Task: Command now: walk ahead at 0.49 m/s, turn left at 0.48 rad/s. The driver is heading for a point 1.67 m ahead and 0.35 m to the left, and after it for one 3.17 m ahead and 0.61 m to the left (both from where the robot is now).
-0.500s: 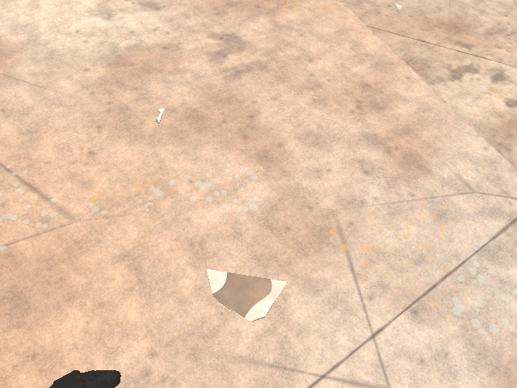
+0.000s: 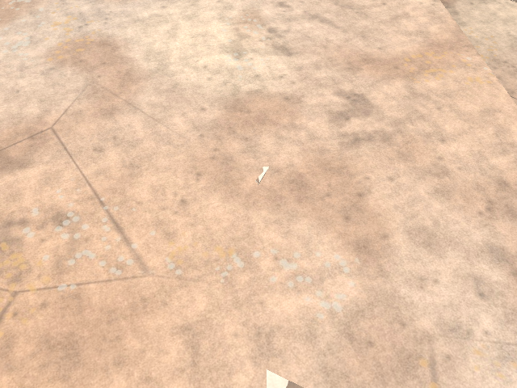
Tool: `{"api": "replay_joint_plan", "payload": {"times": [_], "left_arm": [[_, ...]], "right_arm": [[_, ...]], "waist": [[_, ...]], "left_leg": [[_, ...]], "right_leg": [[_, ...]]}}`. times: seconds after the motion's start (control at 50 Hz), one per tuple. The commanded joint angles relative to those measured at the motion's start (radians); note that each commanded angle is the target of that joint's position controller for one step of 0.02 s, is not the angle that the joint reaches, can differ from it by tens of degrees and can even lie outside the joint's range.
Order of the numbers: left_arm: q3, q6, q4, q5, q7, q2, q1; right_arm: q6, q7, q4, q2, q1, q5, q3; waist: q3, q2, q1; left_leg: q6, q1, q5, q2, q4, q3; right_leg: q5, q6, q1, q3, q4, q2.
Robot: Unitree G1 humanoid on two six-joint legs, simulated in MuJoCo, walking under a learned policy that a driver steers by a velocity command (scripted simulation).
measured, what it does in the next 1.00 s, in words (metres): walks ahead, turning left: left foot, then right foot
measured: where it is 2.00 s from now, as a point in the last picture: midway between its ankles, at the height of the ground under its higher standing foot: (185, 194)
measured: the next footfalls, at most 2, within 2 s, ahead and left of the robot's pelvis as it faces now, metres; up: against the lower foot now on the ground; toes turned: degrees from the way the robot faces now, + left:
left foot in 0.18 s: +0.28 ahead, +0.13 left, +0.00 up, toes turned +9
right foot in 0.68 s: +0.62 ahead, +0.01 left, +0.00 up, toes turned +21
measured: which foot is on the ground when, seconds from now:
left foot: up 0.00-0.16, down 0.18-0.70, up 0.72-1.00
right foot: down 0.00-0.20, up 0.22-0.66, down 0.68-1.00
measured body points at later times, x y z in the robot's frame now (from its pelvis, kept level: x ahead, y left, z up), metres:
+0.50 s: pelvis +0.29 +0.07 +0.00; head +0.32 +0.10 +0.45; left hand +0.42 +0.37 -0.09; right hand +0.44 -0.19 -0.10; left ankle +0.25 +0.13 -0.74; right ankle +0.50 -0.09 -0.68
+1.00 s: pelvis +0.58 +0.10 +0.01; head +0.61 +0.10 +0.45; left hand +0.50 +0.36 -0.12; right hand +0.84 -0.07 -0.09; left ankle +0.63 +0.30 -0.68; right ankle +0.58 +0.00 -0.74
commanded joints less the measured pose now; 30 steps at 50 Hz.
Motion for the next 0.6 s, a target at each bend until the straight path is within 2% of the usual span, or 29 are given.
{"api": "replay_joint_plan", "payload": {"times": [0.02,0.08,0.12,0.14,0.16,0.18,0.2,0.22,0.24,0.26,0.28,0.3,0.32,0.36,0.4,0.44,0.48,0.54,0.6], "left_arm": [[0.031,-0.001,-0.056,-0.01,0.014,0.161,-0.017],[0.037,0.029,-0.044,-0.021,0.017,0.178,0.027],[0.043,0.046,-0.058,-0.024,0.023,0.205,0.001],[0.048,0.054,-0.066,-0.026,0.028,0.222,-0.011],[0.051,0.063,-0.073,-0.026,0.032,0.234,-0.024],[0.047,0.067,-0.083,-0.031,0.035,0.231,-0.045],[0.028,0.054,-0.107,-0.008,0.033,0.179,-0.018],[-0.008,0.015,-0.16,-0.004,0.015,0.055,0.042],[0.008,-0.032,-0.181,-0.038,-0.005,0.151,-0.067],[0.011,-0.049,-0.208,-0.066,-0.013,0.164,-0.136],[0.008,-0.053,-0.205,-0.053,-0.007,0.15,-0.139],[0.017,-0.045,-0.193,-0.028,0.001,0.161,-0.135],[0.023,-0.03,-0.191,-0.02,0.0,0.166,-0.111],[0.022,-0.005,-0.2,-0.005,0.001,0.147,-0.098],[0.015,0.008,-0.225,0.004,0.006,0.124,-0.149],[0.008,0.008,-0.252,0.003,0.007,0.109,-0.23],[-0.002,0.002,-0.262,-0.003,-0.002,0.089,-0.283],[-0.006,-0.01,-0.285,-0.015,-0.017,0.093,-0.354],[0.004,-0.024,-0.304,-0.016,-0.031,0.128,-0.379]], "right_arm": [[-0.014,0.023,-0.103,-0.018,-0.116,-0.004,0.011],[-0.014,0.048,-0.164,-0.019,-0.18,0.0,0.016],[-0.01,0.059,-0.187,-0.046,-0.156,0.004,0.004],[-0.006,0.061,-0.188,-0.07,-0.109,0.005,-0.009],[-0.002,0.059,-0.172,-0.107,-0.005,0.009,-0.03],[-0.001,0.046,-0.135,-0.165,0.16,0.01,-0.063],[0.012,0.02,-0.109,-0.26,0.286,0.008,-0.095],[0.004,0.019,-0.144,-0.32,0.219,0.004,-0.098],[-0.005,0.025,-0.153,-0.235,0.252,-0.009,-0.071],[-0.015,0.025,-0.15,-0.183,0.22,-0.014,-0.058],[-0.024,0.028,-0.157,-0.153,0.153,-0.009,-0.049],[-0.027,0.025,-0.172,-0.118,0.091,-0.01,-0.039],[-0.028,0.021,-0.19,-0.106,0.059,-0.019,-0.032],[-0.031,0.012,-0.195,-0.125,0.06,-0.013,-0.036],[-0.031,-0.003,-0.193,-0.155,0.088,-0.009,-0.045],[-0.024,-0.015,-0.189,-0.165,0.115,-0.005,-0.048],[-0.019,-0.021,-0.183,-0.156,0.135,-0.004,-0.045],[-0.019,-0.018,-0.153,-0.148,0.198,-0.005,-0.04],[-0.013,-0.02,-0.134,-0.145,0.23,-0.005,-0.038]], "waist": [[0.087,-0.04,0.017],[0.093,-0.051,0.029],[0.047,-0.09,-0.009],[0.002,-0.119,-0.044],[-0.059,-0.135,-0.105],[-0.142,-0.116,-0.196],[-0.236,0.029,-0.224],[-0.334,0.232,-0.102],[-0.39,0.101,-0.178],[-0.256,0.054,-0.17],[-0.146,-0.055,-0.112],[-0.109,-0.063,-0.075],[-0.087,-0.043,-0.045],[-0.071,-0.036,-0.026],[-0.047,-0.027,-0.034],[-0.029,-0.004,-0.062],[-0.031,0.029,-0.092],[-0.019,0.051,-0.135],[-0.006,0.064,-0.138]], "left_leg": [[0.009,-0.012,0.05,-0.002,-0.11,0.06],[0.033,-0.056,-0.053,-0.025,-0.168,0.109],[0.066,0.042,-0.15,-0.08,-0.184,0.167],[0.087,0.125,-0.204,-0.12,-0.175,0.197],[0.114,0.26,-0.239,-0.161,-0.181,0.213],[0.155,0.507,-0.179,-0.197,-0.259,0.197],[0.216,0.811,-0.166,-0.038,-0.274,-0.062],[0.425,1.099,-0.303,0.196,-0.43,-0.678],[0.406,1.128,-0.331,0.212,-0.523,-0.739],[0.358,1.028,-0.276,0.179,-0.521,-0.574],[0.319,0.856,-0.16,0.128,-0.524,-0.439],[0.29,0.736,-0.067,0.088,-0.533,-0.349],[0.285,0.652,-0.011,0.065,-0.556,-0.311],[0.292,0.565,0.069,0.045,-0.586,-0.269],[0.285,0.512,0.106,0.019,-0.601,-0.214],[0.251,0.486,0.072,-0.022,-0.594,-0.17],[0.212,0.474,0.007,-0.053,-0.581,-0.125],[0.193,0.506,-0.078,-0.022,-0.568,-0.155],[0.185,0.639,-0.055,0.038,-0.496,-0.223]], "right_leg": [[0.332,-0.111,-0.039,0.056,-0.087,-0.31],[0.461,-0.102,0.094,0.027,-0.007,-0.35],[0.757,-0.081,0.126,-0.004,0.097,-0.356],[0.931,-0.07,0.134,-0.015,0.188,-0.356],[1.034,-0.057,0.113,-0.023,0.338,-0.346],[0.968,-0.024,0.009,-0.041,0.56,-0.309],[0.532,0.019,-0.258,-0.041,0.879,-0.252],[-0.325,0.076,-0.684,0.113,1.233,-0.008],[-0.324,0.045,-0.792,0.319,1.281,-0.047],[-0.248,0.02,-0.842,0.313,1.233,-0.093],[-0.176,0.016,-0.806,0.304,1.124,-0.141],[-0.137,0.024,-0.736,0.3,1.029,-0.174],[-0.111,0.033,-0.676,0.303,0.993,-0.19],[-0.079,0.069,-0.639,0.284,0.912,-0.191],[0.004,0.104,-0.651,0.266,0.798,-0.179],[0.142,0.121,-0.644,0.257,0.634,-0.154],[0.285,0.119,-0.587,0.241,0.472,-0.125],[0.383,0.101,-0.544,0.237,0.369,-0.106],[0.284,0.058,-0.587,0.248,0.306,-0.101]]}}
